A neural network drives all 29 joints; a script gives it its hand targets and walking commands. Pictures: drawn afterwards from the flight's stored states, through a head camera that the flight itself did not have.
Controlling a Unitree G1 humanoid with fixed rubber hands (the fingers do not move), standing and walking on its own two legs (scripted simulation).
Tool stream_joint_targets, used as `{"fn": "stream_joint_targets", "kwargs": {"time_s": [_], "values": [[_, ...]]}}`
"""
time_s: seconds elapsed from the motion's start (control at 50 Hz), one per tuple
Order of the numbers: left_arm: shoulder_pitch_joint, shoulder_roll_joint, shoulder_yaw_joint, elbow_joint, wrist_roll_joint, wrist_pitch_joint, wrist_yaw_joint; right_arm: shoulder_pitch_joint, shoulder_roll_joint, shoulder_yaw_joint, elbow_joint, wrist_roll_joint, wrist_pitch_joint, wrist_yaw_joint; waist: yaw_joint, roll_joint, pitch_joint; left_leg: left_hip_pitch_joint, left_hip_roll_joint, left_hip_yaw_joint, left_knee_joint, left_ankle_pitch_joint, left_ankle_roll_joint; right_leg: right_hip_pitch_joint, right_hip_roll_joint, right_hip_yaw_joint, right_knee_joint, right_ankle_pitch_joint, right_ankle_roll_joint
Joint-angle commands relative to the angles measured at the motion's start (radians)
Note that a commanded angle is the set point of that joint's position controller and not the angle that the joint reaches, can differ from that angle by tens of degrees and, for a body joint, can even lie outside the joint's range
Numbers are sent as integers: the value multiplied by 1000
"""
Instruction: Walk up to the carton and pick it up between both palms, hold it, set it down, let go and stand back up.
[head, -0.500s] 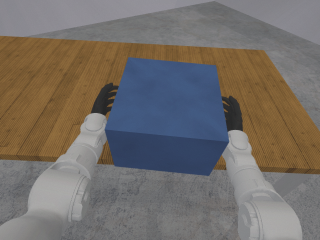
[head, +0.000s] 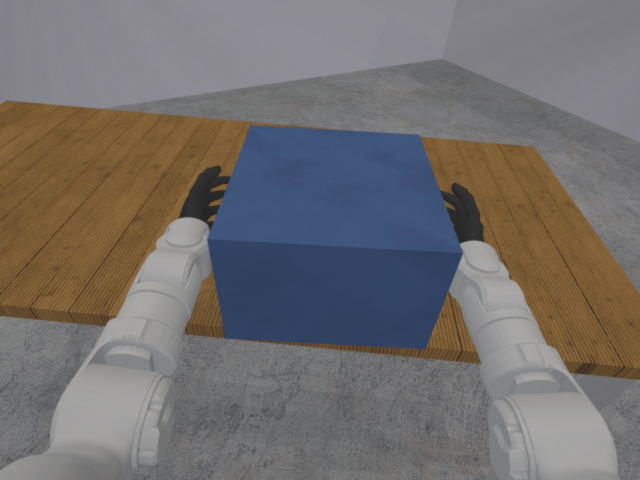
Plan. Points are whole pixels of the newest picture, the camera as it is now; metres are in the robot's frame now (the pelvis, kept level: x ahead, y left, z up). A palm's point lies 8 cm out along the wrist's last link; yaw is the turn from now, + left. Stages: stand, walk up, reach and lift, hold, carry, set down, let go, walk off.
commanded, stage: reach and lift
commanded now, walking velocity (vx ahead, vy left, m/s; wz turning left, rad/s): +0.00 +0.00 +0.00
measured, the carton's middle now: (330, 227) +0.44 +0.00 +0.13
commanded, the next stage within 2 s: hold in 1.00 s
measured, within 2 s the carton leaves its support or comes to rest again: neither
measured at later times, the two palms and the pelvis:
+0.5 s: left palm (180, 222) +0.37 +0.18 +0.18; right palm (470, 236) +0.38 -0.17 +0.18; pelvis -0.01 +0.00 +0.00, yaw +0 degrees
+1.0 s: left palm (179, 217) +0.38 +0.18 +0.18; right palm (472, 228) +0.38 -0.17 +0.19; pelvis -0.01 +0.00 +0.00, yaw +0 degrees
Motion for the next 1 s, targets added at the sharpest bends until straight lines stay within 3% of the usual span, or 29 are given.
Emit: {"fn": "stream_joint_targets", "kwargs": {"time_s": [0.0, 0.08, 0.24, 0.26, 0.34, 0.5, 0.58, 0.72, 0.86, 0.92, 0.98], "values": [[-791, -833, -222, -482, -6, -17, -148, -890, 731, 332, -428, 54, 1, 178, -11, 17, -428, 320, -64, -45, -115, 260, -48, 419, 38, -14, -63, 205, 9], [-783, -821, -168, -443, 11, 37, -168, -906, 741, 292, -395, 52, 41, 171, -13, -8, -342, 274, -70, -38, -143, 163, -30, 428, 36, -6, -76, 140, 11], [-833, -770, -101, -448, 23, 92, -194, -890, 756, 234, -312, 51, 104, 179, -14, -2, -273, 222, -78, -27, -189, 17, -4, 398, 30, 5, -100, -18, 2], [-834, -786, -124, -480, 12, 98, -190, -891, 756, 243, -326, 67, 107, 182, -14, 24, -305, 238, -73, -30, -186, 43, -11, 398, 34, 2, -93, -5, -4], [-849, -802, -133, -494, 11, 117, -181, -907, 749, 244, -319, 75, 128, 190, -20, 41, -308, 255, -67, -35, -184, 51, -18, 375, 45, -6, -96, -26, -13], [-827, -823, -163, -563, -11, 149, -172, -963, 767, 309, -465, 139, 150, 177, -9, 30, -385, 278, -76, -46, -151, 155, -18, 429, 51, -2, -80, 97, -4], [-820, -806, -137, -521, 3, 167, -182, -984, 756, 299, -463, 141, 163, 167, -10, 13, -345, 245, -84, -41, -160, 110, -7, 433, 48, 1, -86, 74, 1], [-879, -811, -158, -562, -23, 173, -181, -986, 757, 288, -466, 144, 178, 163, -26, 30, -379, 258, -83, -44, -154, 114, -15, 413, 53, -2, -84, 73, -4], [-904, -789, -130, -544, -9, 183, -191, -958, 758, 265, -397, 123, 192, 161, -36, 30, -344, 254, -83, -39, -166, 74, -10, 394, 47, -3, -92, 37, -6], [-905, -792, -150, -594, -20, 183, -186, -963, 769, 298, -445, 148, 190, 160, -28, 35, -401, 275, -83, -42, -149, 131, -14, 423, 51, -2, -81, 93, -6], [-909, -780, -136, -568, -14, 191, -187, -991, 764, 293, -451, 148, 191, 159, -22, 25, -376, 256, -85, -43, -156, 105, -7, 417, 48, -1, -84, 73, -1]]}}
